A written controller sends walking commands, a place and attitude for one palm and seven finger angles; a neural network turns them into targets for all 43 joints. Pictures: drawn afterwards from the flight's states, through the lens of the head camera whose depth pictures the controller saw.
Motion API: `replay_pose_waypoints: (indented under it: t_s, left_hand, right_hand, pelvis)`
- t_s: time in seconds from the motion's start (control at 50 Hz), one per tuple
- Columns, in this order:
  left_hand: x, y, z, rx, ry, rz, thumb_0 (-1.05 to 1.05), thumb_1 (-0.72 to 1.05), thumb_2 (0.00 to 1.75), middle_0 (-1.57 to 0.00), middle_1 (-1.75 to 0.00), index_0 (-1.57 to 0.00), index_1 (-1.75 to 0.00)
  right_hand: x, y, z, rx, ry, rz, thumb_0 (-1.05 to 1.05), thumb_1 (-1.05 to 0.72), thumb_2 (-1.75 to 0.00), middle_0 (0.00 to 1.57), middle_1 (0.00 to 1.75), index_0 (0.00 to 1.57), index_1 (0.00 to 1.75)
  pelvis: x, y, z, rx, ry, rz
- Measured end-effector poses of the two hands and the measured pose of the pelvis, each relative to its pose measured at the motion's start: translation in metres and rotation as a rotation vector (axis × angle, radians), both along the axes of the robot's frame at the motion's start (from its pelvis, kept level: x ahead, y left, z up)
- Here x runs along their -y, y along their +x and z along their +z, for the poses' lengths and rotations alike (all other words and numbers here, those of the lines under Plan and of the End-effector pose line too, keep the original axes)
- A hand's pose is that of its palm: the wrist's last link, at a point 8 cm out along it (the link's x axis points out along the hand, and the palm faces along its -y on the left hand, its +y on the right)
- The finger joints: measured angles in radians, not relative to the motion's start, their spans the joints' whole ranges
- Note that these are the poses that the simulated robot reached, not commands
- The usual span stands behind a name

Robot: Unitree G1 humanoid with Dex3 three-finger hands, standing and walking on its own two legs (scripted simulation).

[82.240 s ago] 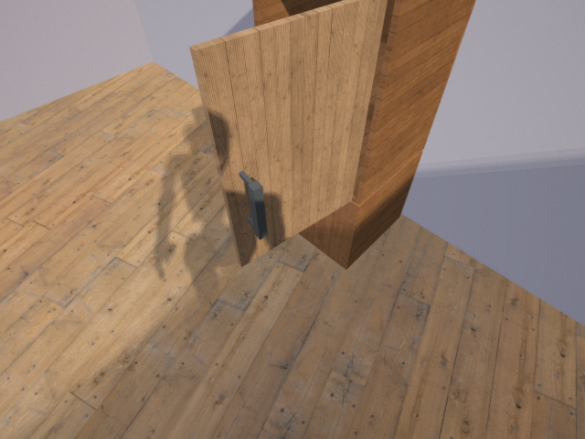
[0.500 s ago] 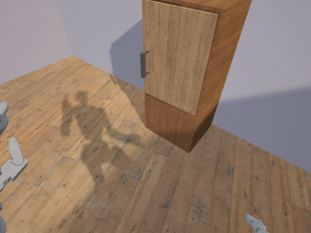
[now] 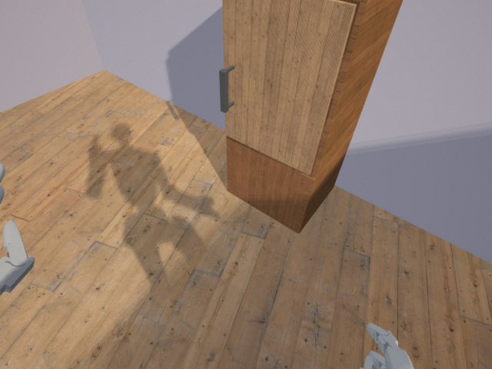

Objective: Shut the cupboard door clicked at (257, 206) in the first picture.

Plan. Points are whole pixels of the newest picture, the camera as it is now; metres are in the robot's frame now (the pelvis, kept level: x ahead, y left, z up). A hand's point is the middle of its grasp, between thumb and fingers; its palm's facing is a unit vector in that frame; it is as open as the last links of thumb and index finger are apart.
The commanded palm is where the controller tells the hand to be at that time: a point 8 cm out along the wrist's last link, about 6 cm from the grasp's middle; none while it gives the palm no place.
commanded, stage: stop stepping back and stand still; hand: left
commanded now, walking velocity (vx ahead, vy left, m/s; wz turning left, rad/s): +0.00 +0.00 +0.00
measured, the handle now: (227, 89) +1.05 +0.13 -0.09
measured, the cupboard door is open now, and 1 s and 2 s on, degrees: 2 2 2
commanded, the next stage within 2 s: let the arm hang, fingers relaxed in 0.16 s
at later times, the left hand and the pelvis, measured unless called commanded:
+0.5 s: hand out of the picture +0.08 +0.21 -0.13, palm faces -0.06 -0.96 -0.26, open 7.4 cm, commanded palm none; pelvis -0.03 +0.02 +0.00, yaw +0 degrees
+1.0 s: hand out of the picture -0.05 +0.23 -0.16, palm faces +0.00 -0.96 -0.28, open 7.4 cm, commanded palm none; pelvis -0.04 +0.02 +0.01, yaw -1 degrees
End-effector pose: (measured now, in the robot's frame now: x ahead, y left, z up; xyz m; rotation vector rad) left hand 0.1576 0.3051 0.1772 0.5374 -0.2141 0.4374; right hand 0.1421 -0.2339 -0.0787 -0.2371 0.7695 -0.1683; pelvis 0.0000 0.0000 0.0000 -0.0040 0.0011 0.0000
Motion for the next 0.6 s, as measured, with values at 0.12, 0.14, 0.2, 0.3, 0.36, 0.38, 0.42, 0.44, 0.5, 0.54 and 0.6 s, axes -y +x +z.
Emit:
replay_pose_waypoints:
  t_s: [0.12,0.14,0.2,0.3,0.36,0.38,0.42,0.44,0.5,0.54,0.6]
  left_hand:
    - [0.002,0.010,0.004,0.008,0.000,-0.048,0.02,0.88,0.90,-0.21,-0.30,-0.21,-0.30]
    - [0.003,0.010,0.004,0.006,0.000,-0.056,0.02,0.88,0.90,-0.21,-0.30,-0.21,-0.30]
    - [0.002,0.007,0.004,-0.007,0.003,-0.068,0.02,0.88,0.90,-0.21,-0.30,-0.21,-0.30]
    - [-0.007,0.005,-0.024,-0.109,-0.028,-0.062,0.01,0.89,0.90,-0.21,-0.30,-0.21,-0.30]
    - [-0.011,0.009,-0.107,-0.450,-0.162,-0.035,0.00,0.89,0.90,-0.20,-0.30,-0.20,-0.30]
    - [-0.008,0.004,-0.138,-0.579,-0.210,-0.025,0.00,0.89,0.90,-0.20,-0.30,-0.20,-0.30]
    - [0.004,-0.016,-0.196,-0.824,-0.298,-0.014,0.01,0.90,0.90,-0.20,-0.30,-0.20,-0.30]
    - [0.012,-0.030,-0.221,-0.934,-0.339,-0.012,0.01,0.90,0.90,-0.19,-0.30,-0.20,-0.30]
    - [0.043,-0.083,-0.280,-1.209,-0.459,-0.012,0.01,0.90,0.90,-0.20,-0.30,-0.20,-0.30]
    - [0.064,-0.120,-0.304,-1.348,-0.538,-0.006,0.01,0.90,0.90,-0.20,-0.30,-0.20,-0.30]
    - [0.062,-0.161,-0.317,-1.434,-0.602,0.096,0.00,0.98,0.90,-0.21,-0.30,-0.21,-0.30]
  right_hand:
    - [-0.005,0.016,0.014,0.071,0.004,-0.002,0.01,-0.91,-0.90,0.21,0.30,0.21,0.30]
    - [-0.006,0.017,0.016,0.080,0.005,-0.003,0.01,-0.91,-0.90,0.21,0.30,0.21,0.30]
    - [-0.008,0.018,0.019,0.096,0.008,-0.009,0.01,-0.91,-0.90,0.21,0.30,0.21,0.30]
    - [-0.009,0.012,0.011,0.084,0.027,0.034,0.01,-0.91,-0.90,0.21,0.30,0.21,0.30]
    - [-0.004,0.003,-0.010,-0.009,0.029,0.089,0.00,-0.91,-0.90,0.21,0.30,0.21,0.30]
    - [-0.002,-0.002,-0.016,-0.040,0.029,0.090,0.00,-0.91,-0.90,0.21,0.30,0.21,0.30]
    - [0.003,-0.018,-0.024,-0.097,0.027,0.075,0.00,-0.91,-0.90,0.21,0.30,0.21,0.30]
    - [0.005,-0.027,-0.027,-0.126,0.025,0.062,0.00,-0.91,-0.90,0.21,0.30,0.21,0.30]
    - [0.009,-0.065,-0.034,-0.238,0.014,0.020,0.00,-0.91,-0.90,0.21,0.30,0.21,0.30]
    - [0.011,-0.094,-0.037,-0.330,0.005,-0.007,0.00,-0.91,-0.90,0.20,0.30,0.21,0.30]
    - [0.010,-0.138,-0.041,-0.478,0.000,-0.038,0.00,-0.91,-0.90,0.20,0.30,0.21,0.29]
  pelvis:
    - [-0.004,0.001,0.002,-0.011,-0.008,-0.005]
    - [-0.005,0.001,0.002,-0.012,-0.008,-0.006]
    - [-0.006,0.000,0.002,-0.013,-0.010,-0.009]
    - [-0.011,-0.007,0.001,-0.015,-0.013,0.000]
    - [-0.018,-0.017,-0.002,-0.016,-0.009,0.006]
    - [-0.020,-0.020,-0.003,-0.013,-0.006,0.005]
    - [-0.021,-0.026,-0.004,-0.006,0.000,0.001]
    - [-0.021,-0.028,-0.004,-0.002,0.003,-0.001]
    - [-0.020,-0.033,-0.002,0.009,0.008,-0.007]
    - [-0.019,-0.035,0.000,0.014,0.007,-0.008]
    - [-0.015,-0.038,0.003,0.016,0.001,0.000]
